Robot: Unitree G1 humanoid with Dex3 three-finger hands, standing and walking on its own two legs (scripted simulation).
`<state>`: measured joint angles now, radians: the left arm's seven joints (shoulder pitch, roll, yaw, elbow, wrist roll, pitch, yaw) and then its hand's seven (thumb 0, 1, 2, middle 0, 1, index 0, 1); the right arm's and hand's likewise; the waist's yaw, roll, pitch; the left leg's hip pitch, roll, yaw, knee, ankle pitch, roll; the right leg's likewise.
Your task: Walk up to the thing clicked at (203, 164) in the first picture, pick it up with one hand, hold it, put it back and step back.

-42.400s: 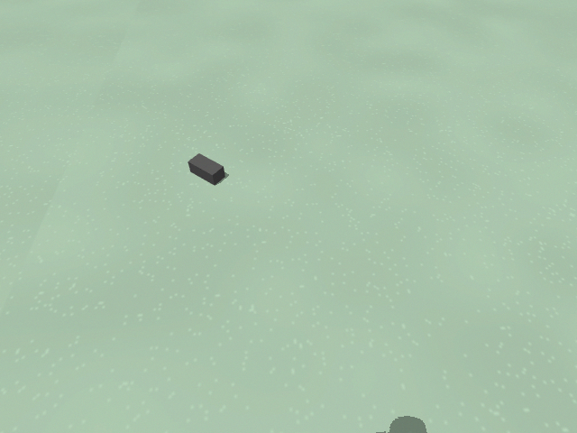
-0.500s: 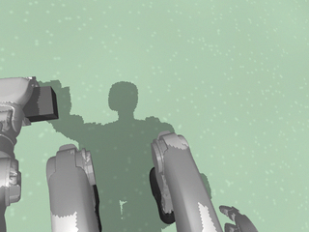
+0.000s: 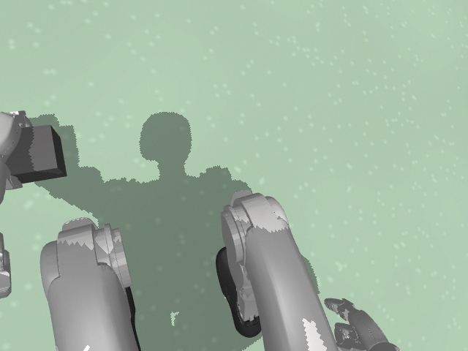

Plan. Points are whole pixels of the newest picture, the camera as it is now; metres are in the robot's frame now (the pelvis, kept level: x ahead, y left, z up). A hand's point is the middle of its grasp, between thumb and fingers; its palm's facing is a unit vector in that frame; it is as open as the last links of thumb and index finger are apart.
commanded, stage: lower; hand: left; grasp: from above
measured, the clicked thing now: (4, 159) +0.44 +0.31 -0.23
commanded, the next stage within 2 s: rest in 0.04 s
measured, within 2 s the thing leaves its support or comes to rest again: rests again in 0.54 s
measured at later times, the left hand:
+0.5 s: hand (18, 161) +0.44 +0.29 -0.25, palm faces -0.47 -0.11 -0.88, open 10.6 cm
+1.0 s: hand (21, 161) +0.44 +0.29 -0.26, palm faces -0.46 -0.11 -0.88, open 10.6 cm
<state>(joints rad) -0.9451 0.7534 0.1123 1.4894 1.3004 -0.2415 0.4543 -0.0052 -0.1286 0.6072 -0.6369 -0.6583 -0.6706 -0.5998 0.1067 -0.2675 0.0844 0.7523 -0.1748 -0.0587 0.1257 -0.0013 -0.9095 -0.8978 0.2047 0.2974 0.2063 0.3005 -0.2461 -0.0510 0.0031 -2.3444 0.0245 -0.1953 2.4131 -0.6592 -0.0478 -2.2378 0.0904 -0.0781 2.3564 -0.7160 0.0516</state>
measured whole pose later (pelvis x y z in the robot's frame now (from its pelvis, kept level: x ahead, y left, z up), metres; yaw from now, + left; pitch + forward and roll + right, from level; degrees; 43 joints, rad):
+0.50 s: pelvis +0.01 +0.00 -0.02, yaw -2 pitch +31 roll -10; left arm -0.93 0.81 0.15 1.55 1.30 -0.24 0.53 -0.01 -0.12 0.60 -0.62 -0.67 -0.66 -0.61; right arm 0.07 -0.27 0.15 0.74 -0.21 -0.10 0.16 0.00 -0.90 -0.89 0.21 0.30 0.21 0.30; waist -0.28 -0.09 0.07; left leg -2.37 0.03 -0.24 2.50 -0.69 -0.05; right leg -2.26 0.11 -0.11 2.42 -0.73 0.06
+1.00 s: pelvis +0.00 +0.01 -0.02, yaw -5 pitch +28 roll -12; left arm -0.98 0.88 0.11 1.67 1.29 -0.25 0.61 -0.01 -0.12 0.60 -0.63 -0.66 -0.66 -0.60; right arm 0.07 -0.30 0.22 0.72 -0.23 -0.16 0.20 0.00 -0.90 -0.90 0.20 0.30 0.21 0.30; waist -0.31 -0.12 0.11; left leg -2.36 0.03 -0.27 2.53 -0.69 -0.04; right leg -2.24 0.12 -0.13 2.41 -0.71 0.07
